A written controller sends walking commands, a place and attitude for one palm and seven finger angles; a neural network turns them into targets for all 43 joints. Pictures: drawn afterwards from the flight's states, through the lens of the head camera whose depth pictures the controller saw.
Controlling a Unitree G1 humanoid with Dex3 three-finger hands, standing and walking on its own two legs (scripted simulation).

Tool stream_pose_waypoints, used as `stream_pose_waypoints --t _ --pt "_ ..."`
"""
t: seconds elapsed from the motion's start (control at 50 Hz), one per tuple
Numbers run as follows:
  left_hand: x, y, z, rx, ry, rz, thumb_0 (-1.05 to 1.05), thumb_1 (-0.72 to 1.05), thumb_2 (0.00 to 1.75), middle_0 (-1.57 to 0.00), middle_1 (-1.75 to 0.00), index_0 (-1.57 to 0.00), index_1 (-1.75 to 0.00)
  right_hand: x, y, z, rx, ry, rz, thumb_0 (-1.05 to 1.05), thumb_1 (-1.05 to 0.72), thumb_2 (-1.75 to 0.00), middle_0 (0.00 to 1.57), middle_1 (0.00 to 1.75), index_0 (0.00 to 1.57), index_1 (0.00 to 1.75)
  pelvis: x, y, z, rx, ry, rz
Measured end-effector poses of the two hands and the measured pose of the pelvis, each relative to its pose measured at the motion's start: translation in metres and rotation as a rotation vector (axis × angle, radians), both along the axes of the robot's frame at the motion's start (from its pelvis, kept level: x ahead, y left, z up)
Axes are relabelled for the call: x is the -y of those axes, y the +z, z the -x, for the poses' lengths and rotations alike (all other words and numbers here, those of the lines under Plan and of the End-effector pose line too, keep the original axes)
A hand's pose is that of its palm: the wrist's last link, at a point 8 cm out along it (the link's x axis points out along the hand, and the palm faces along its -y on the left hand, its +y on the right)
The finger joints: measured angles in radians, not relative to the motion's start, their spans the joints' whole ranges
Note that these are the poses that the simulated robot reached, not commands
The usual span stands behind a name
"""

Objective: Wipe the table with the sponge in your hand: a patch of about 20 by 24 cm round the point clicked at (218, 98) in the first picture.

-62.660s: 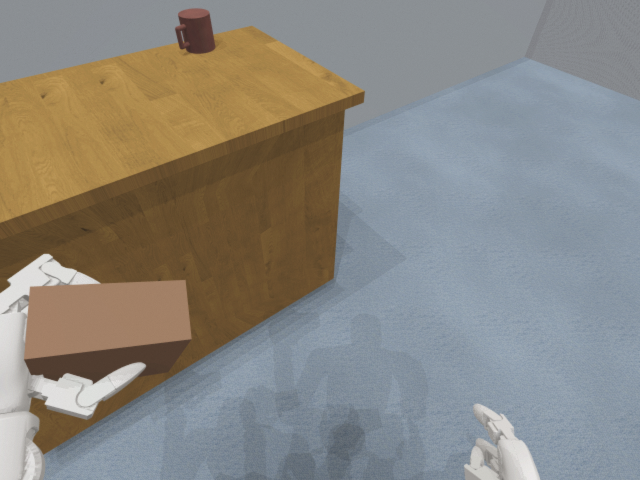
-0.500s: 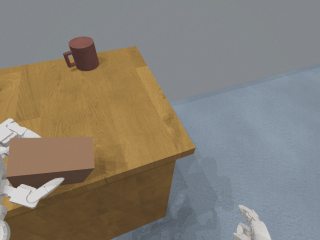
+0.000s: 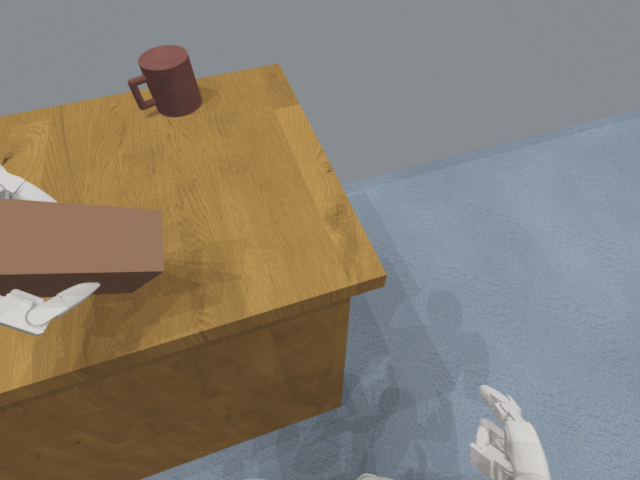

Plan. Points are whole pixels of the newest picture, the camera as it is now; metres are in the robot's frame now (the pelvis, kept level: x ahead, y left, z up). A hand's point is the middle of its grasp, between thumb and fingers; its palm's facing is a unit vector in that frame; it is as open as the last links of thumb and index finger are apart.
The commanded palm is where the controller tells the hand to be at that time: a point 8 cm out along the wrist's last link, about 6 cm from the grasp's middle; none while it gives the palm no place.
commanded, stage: come to a stop and stand still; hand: left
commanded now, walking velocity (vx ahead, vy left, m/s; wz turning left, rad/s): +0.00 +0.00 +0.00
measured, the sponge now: (101, 255) +0.27 +0.25 +0.17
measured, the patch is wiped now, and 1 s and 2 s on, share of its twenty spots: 0.00 0.00 0.00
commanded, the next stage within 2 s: look again from close up in 1.00 s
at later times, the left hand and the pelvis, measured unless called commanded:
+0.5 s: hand (65, 283) +0.24 +0.26 +0.17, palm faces +0.38 -0.85 -0.36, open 9.9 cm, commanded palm +0.17 +0.30 +0.18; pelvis +0.01 +0.02 +0.01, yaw +0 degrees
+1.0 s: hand (12, 278) +0.24 +0.31 +0.17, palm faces +0.40 -0.85 -0.35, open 9.9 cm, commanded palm +0.18 +0.35 +0.18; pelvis +0.02 +0.06 +0.01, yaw +1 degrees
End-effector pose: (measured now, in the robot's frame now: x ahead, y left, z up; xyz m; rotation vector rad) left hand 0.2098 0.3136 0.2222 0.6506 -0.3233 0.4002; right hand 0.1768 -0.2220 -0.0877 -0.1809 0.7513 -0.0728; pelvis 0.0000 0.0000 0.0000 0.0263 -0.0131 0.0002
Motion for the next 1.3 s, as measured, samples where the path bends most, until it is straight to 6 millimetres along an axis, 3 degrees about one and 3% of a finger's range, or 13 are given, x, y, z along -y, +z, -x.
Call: stream_pose_waypoints --t 0.06,0.12,0.16,0.22,0.3,0.44,0.58,0.74,0.96,1.3 --pt "-0.004 0.006 -0.006 -0.001 0.043 -0.034 -0.01 -0.50 1.06 -0.77 -1.36 -0.76 -1.38 0.004 -0.013 0.002 0.029 -0.002 -0.074 0.01 -0.90 -0.90 0.20 0.30 0.20 0.30 0.001 -0.009 0.005 -0.001 0.003 -0.019" --pt "0.020 -0.016 0.003 -0.075 -0.007 -0.027 -0.01 -0.50 1.06 -0.76 -1.37 -0.76 -1.39 0.009 -0.025 0.008 0.033 -0.030 -0.104 0.01 -0.90 -0.90 0.20 0.30 0.20 0.30 0.003 -0.017 0.003 0.003 -0.012 -0.014" --pt "0.035 -0.029 0.011 -0.096 -0.049 0.050 -0.01 -0.49 1.06 -0.76 -1.37 -0.75 -1.39 0.011 -0.024 0.018 -0.006 -0.041 -0.085 0.01 -0.90 -0.90 0.20 0.30 0.20 0.30 0.003 -0.012 0.001 0.006 -0.010 -0.005" --pt "0.044 -0.033 0.020 -0.069 -0.073 0.131 -0.01 -0.49 1.06 -0.75 -1.38 -0.75 -1.39 0.012 -0.013 0.032 -0.067 -0.035 -0.031 0.01 -0.90 -0.90 0.20 0.30 0.20 0.30 0.005 -0.001 -0.003 -0.005 -0.009 -0.015" --pt "0.032 -0.035 0.021 -0.028 -0.052 0.172 -0.01 -0.50 1.06 -0.76 -1.37 -0.76 -1.39 0.014 0.001 0.038 -0.077 -0.014 0.039 0.01 -0.90 -0.90 0.20 0.30 0.20 0.30 0.003 0.005 -0.009 -0.020 0.002 -0.002" --pt "0.012 -0.042 0.011 -0.003 -0.057 0.219 -0.01 -0.50 1.06 -0.76 -1.37 -0.76 -1.38 0.007 0.021 0.015 0.000 -0.022 0.082 0.01 -0.90 -0.90 0.20 0.30 0.20 0.30 -0.012 0.006 -0.012 -0.003 0.000 0.031" --pt "0.001 -0.037 0.010 -0.011 -0.109 0.183 -0.01 -0.50 1.06 -0.77 -1.37 -0.76 -1.38 -0.022 0.039 -0.017 0.105 0.008 0.068 0.01 -0.90 -0.90 0.20 0.30 0.20 0.30 -0.030 0.007 -0.018 -0.004 0.002 0.041" --pt "-0.028 -0.040 0.014 0.000 -0.053 0.211 -0.01 -0.50 1.06 -0.77 -1.37 -0.76 -1.38 -0.059 0.039 -0.034 0.105 0.070 0.042 0.01 -0.90 -0.90 0.21 0.30 0.20 0.30 -0.047 0.007 -0.025 0.003 0.011 0.047" --pt "-0.039 -0.042 0.010 0.010 -0.070 0.223 -0.01 -0.50 1.06 -0.77 -1.37 -0.76 -1.38 -0.081 0.033 -0.028 0.068 0.081 0.032 0.01 -0.90 -0.90 0.21 0.30 0.20 0.30 -0.062 0.006 -0.025 0.013 0.016 0.053" --pt "-0.044 -0.043 0.022 0.008 -0.052 0.217 -0.01 -0.50 1.06 -0.76 -1.37 -0.76 -1.39 -0.063 0.028 -0.003 0.025 0.021 0.068 0.01 -0.90 -0.90 0.21 0.30 0.20 0.30 -0.066 0.006 -0.017 0.018 0.017 0.055"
